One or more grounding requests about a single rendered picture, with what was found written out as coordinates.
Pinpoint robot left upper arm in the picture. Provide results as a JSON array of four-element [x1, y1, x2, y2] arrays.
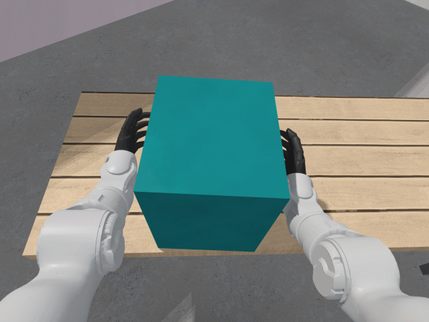
[[0, 210, 125, 322]]

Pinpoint robot right upper arm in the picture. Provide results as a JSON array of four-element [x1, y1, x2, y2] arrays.
[[312, 237, 429, 322]]

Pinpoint left robot hand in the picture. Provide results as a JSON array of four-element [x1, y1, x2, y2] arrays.
[[114, 108, 151, 154]]

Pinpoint right robot hand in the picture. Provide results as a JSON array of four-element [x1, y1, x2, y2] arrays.
[[280, 128, 306, 175]]

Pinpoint table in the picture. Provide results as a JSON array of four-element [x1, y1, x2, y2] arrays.
[[22, 91, 429, 275]]

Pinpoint left robot forearm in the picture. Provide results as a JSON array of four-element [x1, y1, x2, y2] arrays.
[[36, 150, 137, 268]]

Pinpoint carton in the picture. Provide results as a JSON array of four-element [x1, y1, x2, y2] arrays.
[[133, 75, 290, 252]]

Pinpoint right robot forearm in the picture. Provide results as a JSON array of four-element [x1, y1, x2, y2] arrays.
[[282, 173, 400, 278]]

